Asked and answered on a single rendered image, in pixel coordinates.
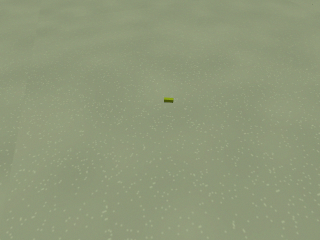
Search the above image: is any small box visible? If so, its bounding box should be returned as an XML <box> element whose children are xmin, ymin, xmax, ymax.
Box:
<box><xmin>164</xmin><ymin>97</ymin><xmax>174</xmax><ymax>103</ymax></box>

